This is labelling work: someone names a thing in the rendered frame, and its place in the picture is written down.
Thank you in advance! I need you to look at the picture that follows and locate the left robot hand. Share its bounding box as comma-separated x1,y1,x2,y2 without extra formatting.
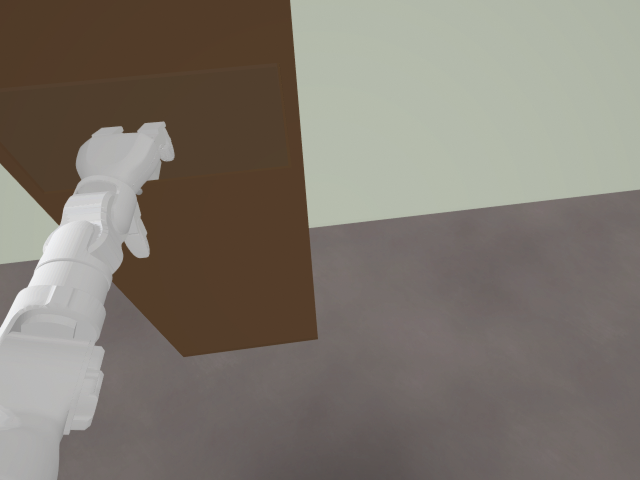
76,122,175,258

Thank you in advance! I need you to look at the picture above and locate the cabinet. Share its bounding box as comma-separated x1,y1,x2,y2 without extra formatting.
0,0,318,357

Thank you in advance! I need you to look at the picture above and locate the robot left upper arm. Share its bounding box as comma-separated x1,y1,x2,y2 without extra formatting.
0,331,105,480

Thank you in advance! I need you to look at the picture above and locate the left robot forearm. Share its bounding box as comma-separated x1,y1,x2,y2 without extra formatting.
0,175,137,346

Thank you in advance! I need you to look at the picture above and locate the drawer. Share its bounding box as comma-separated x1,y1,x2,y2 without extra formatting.
0,63,289,192

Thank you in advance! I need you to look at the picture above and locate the handle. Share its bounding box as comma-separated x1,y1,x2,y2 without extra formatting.
147,160,161,181

